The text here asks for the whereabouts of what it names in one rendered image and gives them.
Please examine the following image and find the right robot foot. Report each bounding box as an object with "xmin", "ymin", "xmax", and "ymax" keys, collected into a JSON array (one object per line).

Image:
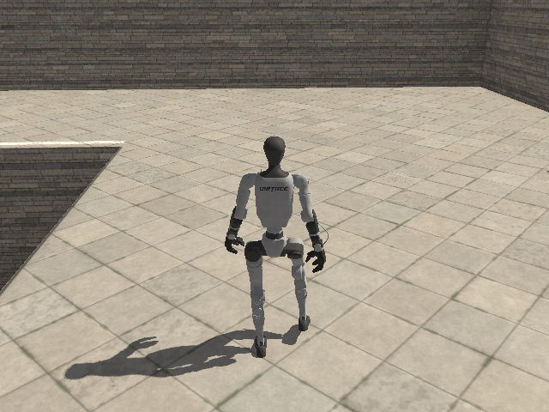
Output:
[{"xmin": 299, "ymin": 315, "xmax": 311, "ymax": 331}]

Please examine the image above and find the left robot forearm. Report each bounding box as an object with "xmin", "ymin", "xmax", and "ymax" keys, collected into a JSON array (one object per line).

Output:
[{"xmin": 226, "ymin": 206, "xmax": 243, "ymax": 239}]

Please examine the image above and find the right robot forearm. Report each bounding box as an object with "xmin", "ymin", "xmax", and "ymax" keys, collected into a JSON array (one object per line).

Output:
[{"xmin": 306, "ymin": 209, "xmax": 324, "ymax": 252}]

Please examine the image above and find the robot left upper arm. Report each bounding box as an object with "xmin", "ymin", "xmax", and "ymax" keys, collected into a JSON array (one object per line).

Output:
[{"xmin": 233, "ymin": 173, "xmax": 256, "ymax": 220}]

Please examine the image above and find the right robot hand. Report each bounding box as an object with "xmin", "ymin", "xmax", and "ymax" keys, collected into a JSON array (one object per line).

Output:
[{"xmin": 305, "ymin": 249, "xmax": 326, "ymax": 273}]

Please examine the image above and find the robot right upper arm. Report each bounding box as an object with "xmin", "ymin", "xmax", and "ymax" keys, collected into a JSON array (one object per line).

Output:
[{"xmin": 293, "ymin": 173, "xmax": 314, "ymax": 222}]

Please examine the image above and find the left robot hand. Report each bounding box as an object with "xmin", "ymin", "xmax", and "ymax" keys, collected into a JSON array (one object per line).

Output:
[{"xmin": 225, "ymin": 236, "xmax": 244, "ymax": 254}]

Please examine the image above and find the left robot thigh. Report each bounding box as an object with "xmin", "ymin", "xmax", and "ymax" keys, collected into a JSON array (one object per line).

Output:
[{"xmin": 244, "ymin": 240, "xmax": 265, "ymax": 306}]

